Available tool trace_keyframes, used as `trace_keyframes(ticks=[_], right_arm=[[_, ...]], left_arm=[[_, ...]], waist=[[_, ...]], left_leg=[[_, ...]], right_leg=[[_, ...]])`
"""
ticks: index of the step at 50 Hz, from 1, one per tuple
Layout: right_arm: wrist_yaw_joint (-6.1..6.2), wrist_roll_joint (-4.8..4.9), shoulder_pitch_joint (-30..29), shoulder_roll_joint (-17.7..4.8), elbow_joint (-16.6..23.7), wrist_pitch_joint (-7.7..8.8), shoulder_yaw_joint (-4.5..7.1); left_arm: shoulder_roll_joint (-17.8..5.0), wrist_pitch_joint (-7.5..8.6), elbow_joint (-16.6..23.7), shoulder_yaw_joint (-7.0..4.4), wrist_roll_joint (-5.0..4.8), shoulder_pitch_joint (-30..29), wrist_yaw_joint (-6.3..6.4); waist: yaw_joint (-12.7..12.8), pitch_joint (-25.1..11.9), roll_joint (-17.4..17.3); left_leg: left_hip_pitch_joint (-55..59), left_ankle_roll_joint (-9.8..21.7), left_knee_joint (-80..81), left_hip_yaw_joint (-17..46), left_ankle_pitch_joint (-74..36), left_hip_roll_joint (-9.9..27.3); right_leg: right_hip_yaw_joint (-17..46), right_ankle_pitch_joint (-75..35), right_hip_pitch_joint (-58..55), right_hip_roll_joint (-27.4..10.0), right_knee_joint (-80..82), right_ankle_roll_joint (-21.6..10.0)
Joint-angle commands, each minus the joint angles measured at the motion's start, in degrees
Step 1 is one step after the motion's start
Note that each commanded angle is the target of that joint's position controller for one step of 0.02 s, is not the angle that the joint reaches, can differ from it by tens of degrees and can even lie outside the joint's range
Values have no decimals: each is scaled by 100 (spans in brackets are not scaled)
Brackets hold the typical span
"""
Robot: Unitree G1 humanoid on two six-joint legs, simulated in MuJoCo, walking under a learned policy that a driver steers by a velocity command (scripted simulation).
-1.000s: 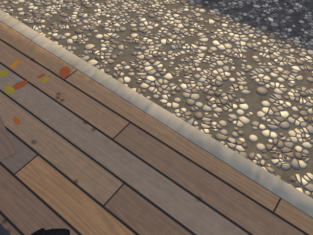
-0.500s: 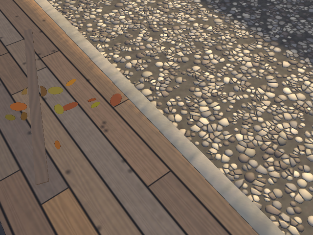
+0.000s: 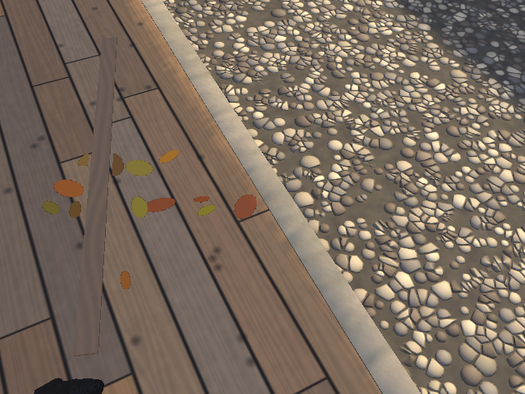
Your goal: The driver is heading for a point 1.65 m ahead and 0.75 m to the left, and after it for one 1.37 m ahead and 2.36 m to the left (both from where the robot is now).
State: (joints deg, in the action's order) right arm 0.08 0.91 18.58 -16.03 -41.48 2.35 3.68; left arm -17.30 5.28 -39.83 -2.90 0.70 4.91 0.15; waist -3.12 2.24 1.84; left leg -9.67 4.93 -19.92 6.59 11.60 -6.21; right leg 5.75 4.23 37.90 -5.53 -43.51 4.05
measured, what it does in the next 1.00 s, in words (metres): walks ahead, turning left: right foot, then left foot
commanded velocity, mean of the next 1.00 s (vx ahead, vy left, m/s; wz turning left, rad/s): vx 0.50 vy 0.00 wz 0.59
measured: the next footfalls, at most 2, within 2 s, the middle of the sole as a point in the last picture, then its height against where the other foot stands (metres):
right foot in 0.16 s outside the picture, level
left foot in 0.70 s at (177, 388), level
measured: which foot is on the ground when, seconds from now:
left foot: down 0.00-0.16, up 0.18-0.68, down 0.70-1.00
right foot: up 0.00-0.14, down 0.16-0.70, up 0.72-1.00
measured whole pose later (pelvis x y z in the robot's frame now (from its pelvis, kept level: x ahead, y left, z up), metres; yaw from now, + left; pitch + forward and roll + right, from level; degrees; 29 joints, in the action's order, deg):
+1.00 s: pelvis +0.50 +0.12 +0.00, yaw +35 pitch +1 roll -1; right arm 0.2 0.7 19.6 -16.1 -39.6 2.3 3.7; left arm -17.8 5.2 -40.2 -2.7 0.8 3.3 -0.5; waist -3.4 2.7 2.1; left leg -9.0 5.4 -19.9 6.3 11.5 -6.4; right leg 5.2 3.7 37.9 -5.3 -44.1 3.9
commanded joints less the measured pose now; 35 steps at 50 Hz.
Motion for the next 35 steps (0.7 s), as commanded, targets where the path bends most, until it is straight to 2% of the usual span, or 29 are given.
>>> trace_keyframes(ticks=[1, 3, 5, 6, 7, 8, 9, 10, 11, 12, 13, 14, 15, 16, 18, 21, 23, 26, 28, 30, 32, 33, 34, 35], right_arm=[[89, 42, 18, -1032, 317, 44, 284], [103, 78, 156, -1006, 250, 13, 283], [125, 70, 154, -972, 240, -10, 284], [129, 54, 98, -971, 254, -23, 293], [125, 47, 13, -892, 287, -39, 273], [106, 18, 14, -665, 330, -31, 193], [87, -87, 164, -294, 420, -20, 57], [84, 129, 908, -132, 609, 29, -4], [105, 163, 802, -758, 413, 17, 107], [100, 112, 194, -1014, 480, -15, 189], [107, 53, -71, -946, 522, -42, 191], [86, 10, -247, -869, 584, -42, 205], [46, 47, -211, -760, 603, -62, 206], [24, 83, -178, -655, 603, -91, 196], [6, 74, -311, -483, 681, -144, 162], [-20, 42, -636, -382, 819, -157, 120], [-80, 47, -831, -345, 850, -124, 97], [-193, 42, -1383, -239, 980, -65, 38], [-262, 56, -1677, -220, 1096, -57, 21], [-318, 62, -1831, -287, 1207, -65, 47], [-338, 28, -1643, -477, 1240, -97, 145], [-328, 16, -1241, -643, 1168, -125, 239], [-288, 29, -399, -880, 952, -149, 390], [-184, 50, 638, -1257, 672, -205, 582]], left_arm=[[-270, 94, 451, -36, -71, -545, -50], [-411, 139, 516, -84, -119, -673, -98], [-575, 184, 515, -155, -132, -577, -136], [-640, 208, 483, -193, -138, -412, -141], [-682, 233, 385, -242, -128, -43, -128], [-837, 259, 279, -325, -65, 514, -91], [-1147, 258, 217, -400, 6, 1321, -41], [-1511, 176, 12, -491, 49, 1659, -91], [-930, 159, 138, -365, -67, 1446, -120], [-639, 125, 176, -284, -84, 1233, -91], [-557, 94, 192, -237, -29, 983, -85], [-442, 75, 136, -203, -12, 839, -75], [-394, 87, 96, -179, 18, 784, -56], [-352, 108, 54, -178, 1, 768, -51], [-423, 151, -56, -212, -43, 820, -51], [-619, 143, -205, -283, -36, 892, -36], [-691, 105, -263, -298, -45, 861, -26], [-816, 38, -388, -323, -79, 1004, 4], [-909, -17, -491, -349, -127, 1168, 11], [-1012, -85, -563, -384, -196, 1238, 10], [-1191, -152, -571, -438, -253, 1197, 40], [-1276, -192, -562, -465, -284, 1164, 61], [-1262, -225, -535, -453, -316, 1065, 80], [-1065, -209, -473, -367, -221, 1109, 108]], waist=[[-78, -226, -678], [-93, -228, -722], [21, -241, -823], [129, -254, -905], [345, -347, -933], [616, -744, -814], [868, -1561, -31], [480, -2032, 2014], [606, -1517, 1205], [750, -868, 657], [662, -547, 252], [589, -282, 228], [478, -227, 416], [450, -207, 514], [447, -130, 446], [485, -63, 249], [535, -41, 209], [738, 118, 142], [819, 234, 115], [783, 283, 155], [540, 45, 327], [269, -232, 400], [-232, -665, 302], [-703, -1171, -67]], left_leg=[[-616, 767, 558, 858, -862, 1081], [-318, 711, 301, 1202, -574, 1231], [8, 616, -41, 1583, -463, 1394], [78, 562, -229, 1720, -527, 1431], [37, 466, -515, 1737, -614, 1325], [-162, 287, -1255, 1529, -715, 1028], [-848, 67, -2899, 976, 314, 600], [-2827, -235, -4594, 356, 2372, -8], [-3438, -328, -5312, 509, 2062, 464], [-3559, -367, -5452, 358, 1512, 632], [-3355, -413, -5360, 209, 1110, 819], [-3265, -437, -5118, 198, 853, 968], [-3005, -438, -4967, 160, 691, 1115], [-2894, -453, -4852, 69, 615, 1164], [-3007, -496, -4614, -33, 467, 1229], [-3308, -579, -3939, -54, -53, 1290], [-3226, -573, -3326, -173, -610, 1281], [-2977, -493, -2439, -498, -1204, 1203], [-2908, -403, -2050, -663, -1192, 1150], [-2809, -253, -1781, -814, -872, 1057], [-2233, -12, -1656, -1112, -299, 729], [-1655, 137, -1614, -1255, -53, 505], [-488, 343, -1265, -1325, -331, 268], [1288, 603, -1120, -707, -464, 469]], right_leg=[[-318, -910, -974, 462, 943, 61], [-152, -833, -1058, 502, 1287, -13], [-24, -458, -1199, 490, 1482, -158], [-42, -188, -1393, 492, 1525, -257], [-141, -125, -1880, 512, 1721, -386], [-38, -54, -2829, 292, 1798, -594], [953, 334, -4277, -715, 1763, -914], [3711, 1939, -5687, -1815, 2461, -1772], [3883, 3053, -5367, -1789, 2699, -1659], [2926, 2729, -4728, -1557, 2733, -1436], [2192, 1884, -4115, -1316, 2793, -1334], [1667, 1238, -3693, -1113, 2896, -1333], [1230, 856, -3403, -969, 3020, -1282], [915, 644, -3280, -871, 3150, -1295], [485, 237, -3210, -892, 3331, -1408], [-16, -403, -3405, -984, 3460, -1509], [-455, -705, -3501, -906, 3478, -1440], [-981, -880, -3590, -857, 3479, -1323], [-1176, -996, -3811, -937, 3439, -1267], [-1340, -1514, -4111, -1042, 3247, -1183], [-1561, -3313, -4323, -1060, 2599, -1070], [-1666, -4193, -4337, -1028, 1927, -1010], [-1830, -4388, -3987, -880, 844, -870], [-1841, -3122, -2736, -667, -756, -639]])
